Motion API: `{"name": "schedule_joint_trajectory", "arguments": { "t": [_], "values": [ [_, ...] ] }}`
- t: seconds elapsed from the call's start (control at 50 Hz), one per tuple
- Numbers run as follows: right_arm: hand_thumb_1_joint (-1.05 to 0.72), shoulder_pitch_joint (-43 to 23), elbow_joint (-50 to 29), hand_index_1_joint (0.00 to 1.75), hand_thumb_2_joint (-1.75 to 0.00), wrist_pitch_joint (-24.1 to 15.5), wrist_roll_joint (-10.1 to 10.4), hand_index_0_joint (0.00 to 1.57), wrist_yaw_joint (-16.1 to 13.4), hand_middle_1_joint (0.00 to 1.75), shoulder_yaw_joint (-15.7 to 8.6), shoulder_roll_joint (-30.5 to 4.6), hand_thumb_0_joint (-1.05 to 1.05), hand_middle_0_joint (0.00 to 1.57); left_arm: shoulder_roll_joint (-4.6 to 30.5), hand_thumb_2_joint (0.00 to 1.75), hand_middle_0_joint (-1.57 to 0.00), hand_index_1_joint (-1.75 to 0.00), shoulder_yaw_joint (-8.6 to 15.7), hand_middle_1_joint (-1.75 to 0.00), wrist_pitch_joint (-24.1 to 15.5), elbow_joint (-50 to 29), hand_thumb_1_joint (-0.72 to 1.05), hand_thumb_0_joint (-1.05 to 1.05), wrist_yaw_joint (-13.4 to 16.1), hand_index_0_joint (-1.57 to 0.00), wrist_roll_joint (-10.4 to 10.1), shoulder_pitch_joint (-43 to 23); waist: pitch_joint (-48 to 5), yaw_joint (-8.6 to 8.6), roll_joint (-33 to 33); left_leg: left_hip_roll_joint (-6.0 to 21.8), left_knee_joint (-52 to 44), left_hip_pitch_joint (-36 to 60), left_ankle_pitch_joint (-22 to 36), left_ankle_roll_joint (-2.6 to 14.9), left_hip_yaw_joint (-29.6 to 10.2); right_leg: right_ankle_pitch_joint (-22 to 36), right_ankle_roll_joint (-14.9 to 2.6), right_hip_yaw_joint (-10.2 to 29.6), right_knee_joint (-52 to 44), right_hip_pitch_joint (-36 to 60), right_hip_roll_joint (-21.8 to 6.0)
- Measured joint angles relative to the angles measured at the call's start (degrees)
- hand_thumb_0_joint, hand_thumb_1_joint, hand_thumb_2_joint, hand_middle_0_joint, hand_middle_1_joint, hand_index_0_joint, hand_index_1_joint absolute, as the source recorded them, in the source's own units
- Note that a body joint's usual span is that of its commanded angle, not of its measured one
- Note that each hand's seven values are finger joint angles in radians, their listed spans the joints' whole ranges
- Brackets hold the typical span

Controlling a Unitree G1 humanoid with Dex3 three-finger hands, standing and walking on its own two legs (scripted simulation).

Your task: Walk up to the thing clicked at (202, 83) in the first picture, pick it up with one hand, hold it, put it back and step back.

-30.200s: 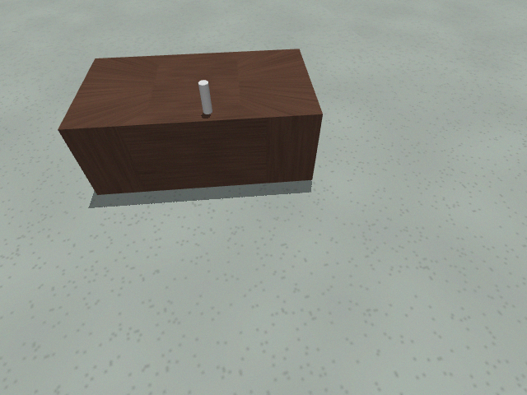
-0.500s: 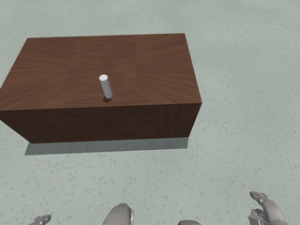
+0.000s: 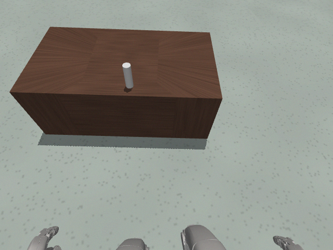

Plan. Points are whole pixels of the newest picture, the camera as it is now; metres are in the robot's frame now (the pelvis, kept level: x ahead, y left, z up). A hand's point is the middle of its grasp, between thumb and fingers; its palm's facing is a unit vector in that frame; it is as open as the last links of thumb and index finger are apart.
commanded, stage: step back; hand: left
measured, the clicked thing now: (128, 76) +0.92 +0.22 -0.27
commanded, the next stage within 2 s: stand in 1.36 s
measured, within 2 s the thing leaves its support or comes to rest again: neither
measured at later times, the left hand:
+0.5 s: hand out of the picture -0.08 +0.27 -0.13, palm faces +0.07 -0.89 -0.46, open 7.4 cm
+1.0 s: hand out of the picture -0.07 +0.26 -0.15, palm faces +0.07 -0.93 -0.36, open 7.4 cm
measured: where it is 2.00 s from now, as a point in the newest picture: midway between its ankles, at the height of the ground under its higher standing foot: outside the picture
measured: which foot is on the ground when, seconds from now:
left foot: down 0.00-0.18, up 0.20-0.48, down 0.50-1.00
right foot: up 0.00-0.14, down 0.16-1.00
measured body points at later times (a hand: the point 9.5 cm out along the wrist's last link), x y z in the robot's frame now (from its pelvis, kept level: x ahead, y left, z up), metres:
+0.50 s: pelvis -0.13 -0.02 +0.00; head -0.11 -0.04 +0.45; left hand -0.08 +0.31 -0.10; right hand -0.07 -0.34 -0.14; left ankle -0.15 +0.12 -0.72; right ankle -0.10 -0.13 -0.73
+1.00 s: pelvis -0.12 +0.00 +0.00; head -0.10 +0.00 +0.45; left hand -0.07 +0.31 -0.12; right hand -0.01 -0.31 -0.12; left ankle -0.09 +0.13 -0.73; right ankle -0.11 -0.13 -0.73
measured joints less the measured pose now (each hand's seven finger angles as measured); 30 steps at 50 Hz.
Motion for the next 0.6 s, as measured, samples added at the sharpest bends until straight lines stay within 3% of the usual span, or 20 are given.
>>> {"name": "schedule_joint_trajectory", "arguments": {
  "t": [0.04,0.1,0.16,0.18,0.2,0.24,0.28,0.34,0.4,0.48,0.5,0.54,0.6],
  "values": [
    [-0.9,-1.0,-0.6,0.3,-0.9,0.1,-0.1,0.21,0.0,0.31,-0.2,-0.3,0.01,0.21,-0.2,0.9,-0.21,-0.3,0.0,-0.3,-0.4,0.3,0.9,0.01,-0.3,-0.2,0.1,0.8,-0.1,0.34,0.5,1.0,-0.9,-0.9,1.6,-0.04,0.4,-0.3,0.87,-1.0,-2.4,2.8,-0.5],
    [-0.9,-2.6,-2.1,0.3,-0.9,0.2,-0.1,0.21,0.0,0.31,-0.4,-1.1,0.01,0.21,-0.5,0.9,-0.21,-0.3,-0.4,-0.3,-0.8,1.1,0.9,0.01,-0.6,-0.2,0.4,1.9,-0.1,0.67,1.4,2.2,-0.7,-3.2,3.4,-0.49,1.2,0.1,1.57,-3.1,-14.1,8.9,-2.7],
    [-0.9,-4.1,-2.9,0.3,-0.9,0.7,0.5,0.21,0.2,0.31,-0.5,-2.3,0.01,0.21,-0.8,0.9,-0.21,-0.3,-0.6,-0.3,-1.7,2.8,0.9,0.01,-0.8,-0.2,0.8,2.7,-0.2,1.09,2.7,3.6,1.8,-6.5,4.2,-1.84,1.7,6.3,0.38,-5.2,-30.1,15.5,-3.9],
    [-0.9,-4.7,-2.6,0.3,-0.9,0.9,0.7,0.21,0.2,0.31,-0.7,-3.1,0.01,0.2,-1.7,0.9,-0.21,-0.3,-0.6,-0.3,-2.1,3.8,0.9,0.01,-0.8,-0.2,1.2,2.5,0.3,0.63,5.0,4.7,3.1,-7.4,4.0,-1.46,0.3,7.7,-0.37,-6.4,-31.3,16.0,-2.5],
    [-0.9,-4.6,-2.0,0.3,-0.9,1.2,0.9,0.21,-0.1,0.31,-1.1,-3.3,0.01,0.2,-2.2,0.9,-0.21,-0.3,-0.7,-0.3,-2.1,4.3,0.9,0.01,-1.0,-0.2,1.5,2.8,0.1,0.35,6.0,3.7,5.3,-8.6,-0.6,-1.12,-1.9,8.0,-0.85,-7.1,-30.8,15.5,-2.1],
    [-0.9,-3.6,-1.0,0.3,-0.9,2.0,1.2,0.21,-0.5,0.3,-1.4,-2.9,0.01,0.2,-2.4,0.9,-0.21,-0.3,-0.9,-0.3,-2.2,4.4,0.9,0.01,-1.3,-0.21,2.0,4.2,-1.2,1.66,4.5,-1.0,14.8,-11.1,-9.8,-1.41,-5.2,8.5,-1.6,-5.9,-29.6,13.5,-3.5],
    [-0.9,-2.3,-0.3,0.3,-0.9,1.9,1.5,0.21,-0.5,0.3,-1.4,-3.1,0.01,0.2,-2.6,0.9,-0.21,-0.3,-1.0,-0.3,-2.2,4.8,0.9,0.01,-1.0,-0.21,2.1,5.1,-2.0,1.87,3.8,-4.6,23.9,-12.5,-11.0,-1.43,-7.3,9.9,-1.59,-5.4,-30.7,12.9,-4.9],
    [-0.9,0.3,0.8,0.3,-0.9,1.1,1.3,0.21,-0.4,0.3,-1.5,-3.6,0.01,0.2,-2.6,0.9,-0.21,-0.3,-0.7,-0.3,-2.6,4.9,0.9,0.01,-0.9,-0.21,2.3,5.4,-2.8,1.43,4.1,-5.2,28.0,-11.0,-10.1,-1.99,-7.2,11.7,-1.46,-6.3,-31.9,12.1,-5.9],
    [-0.9,2.9,2.8,0.3,-0.9,0.9,0.7,0.2,-0.2,0.3,-1.6,-3.9,0.01,0.2,-2.2,0.9,-0.21,-0.3,-0.2,-0.3,-3.7,4.1,0.9,0.01,-1.0,-0.21,2.5,5.2,-3.4,1.28,4.7,-3.4,22.6,-6.4,-11.0,-2.53,-6.0,12.3,-1.54,-8.0,-31.9,11.5,-6.3],
    [-0.9,4.9,5.9,0.3,-0.9,0.6,0.1,0.2,0.5,0.3,-1.7,-3.3,0.01,0.2,-1.2,0.9,-0.21,-0.3,0.2,-0.3,-4.2,3.6,0.9,0.01,-1.4,-0.21,2.5,4.9,-4.3,1.28,4.2,-0.9,8.4,0.8,-14.4,-2.14,-3.4,12.0,-1.41,-10.2,-30.5,10.5,-7.5],
    [-0.9,5.2,6.5,0.3,-0.9,0.2,0.2,0.2,0.7,0.3,-1.7,-3.1,0.01,0.2,-0.9,0.9,-0.21,-0.3,0.2,-0.3,-4.1,3.8,0.9,0.01,-1.5,-0.21,2.4,4.7,-4.5,1.2,3.9,-0.4,3.8,3.0,-13.1,-1.68,-2.3,11.9,-1.14,-10.6,-29.9,10.1,-7.9],
    [-0.9,4.9,7.6,0.3,-0.9,-0.7,0.1,0.2,0.8,0.3,-1.9,-1.9,0.01,0.2,-0.1,0.9,-0.21,-0.3,0.1,-0.3,-3.5,4.5,0.9,0.01,-1.6,-0.21,2.3,4.5,-3.9,1.42,1.6,-1.7,-1.4,5.4,-4.6,-1.46,-0.9,11.4,-0.71,-9.6,-28.6,9.9,-9.4],
    [-0.9,5.3,7.6,0.3,-0.9,-1.8,-0.2,0.21,1.1,0.3,-1.6,-1.0,0.01,0.2,-0.2,0.9,-0.21,-0.3,-0.3,-0.3,-2.7,6.9,0.9,0.01,-1.9,-0.2,1.5,5.5,-5.9,0.29,1.1,-1.5,-2.0,5.0,-3.7,-0.13,-0.7,4.0,-0.54,-7.2,-24.4,8.3,-7.4]
  ]
}}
